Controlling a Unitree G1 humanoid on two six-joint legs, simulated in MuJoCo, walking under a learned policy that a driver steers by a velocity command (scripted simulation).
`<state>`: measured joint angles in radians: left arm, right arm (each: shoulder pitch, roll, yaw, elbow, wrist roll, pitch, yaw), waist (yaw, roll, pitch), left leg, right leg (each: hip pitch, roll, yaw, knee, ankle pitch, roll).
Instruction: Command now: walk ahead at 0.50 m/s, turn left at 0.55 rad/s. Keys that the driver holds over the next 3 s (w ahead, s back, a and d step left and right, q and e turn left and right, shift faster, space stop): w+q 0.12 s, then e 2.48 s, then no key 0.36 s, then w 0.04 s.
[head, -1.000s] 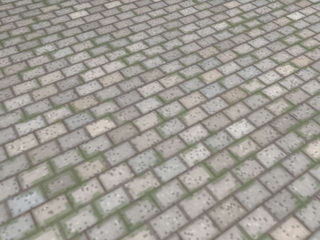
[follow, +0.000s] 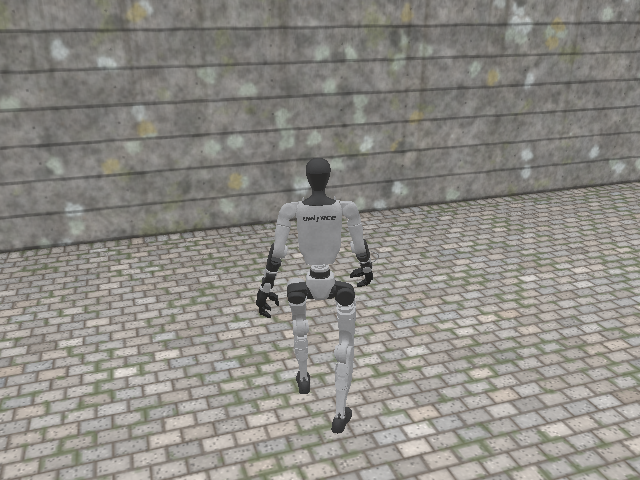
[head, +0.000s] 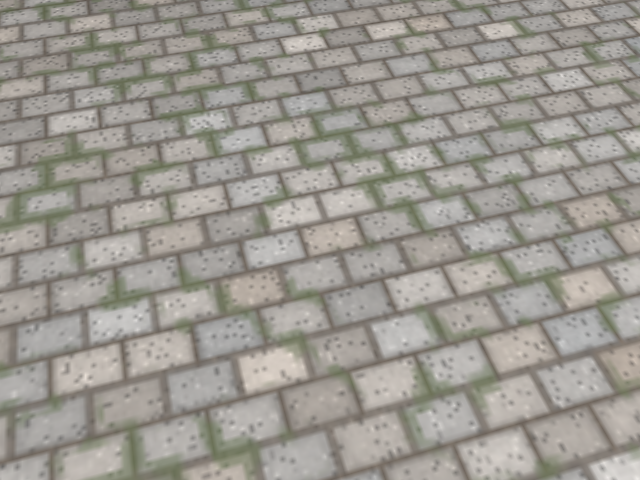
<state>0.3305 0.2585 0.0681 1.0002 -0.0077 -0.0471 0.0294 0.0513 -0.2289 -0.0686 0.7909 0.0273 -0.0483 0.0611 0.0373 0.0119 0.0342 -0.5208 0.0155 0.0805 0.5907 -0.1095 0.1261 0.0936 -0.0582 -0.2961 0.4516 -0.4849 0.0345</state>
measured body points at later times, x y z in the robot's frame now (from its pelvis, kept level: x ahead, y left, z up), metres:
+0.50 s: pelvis +0.26 +0.00 +0.01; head +0.29 -0.01 +0.45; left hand +0.39 +0.27 -0.10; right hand +0.38 -0.27 -0.12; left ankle +0.13 +0.09 -0.69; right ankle +0.38 -0.08 -0.72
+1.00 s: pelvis +0.33 +0.04 +0.02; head +0.36 +0.06 +0.47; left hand +0.56 +0.28 -0.08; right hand +0.37 -0.27 -0.07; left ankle +0.38 +0.15 -0.72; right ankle +0.33 -0.08 -0.65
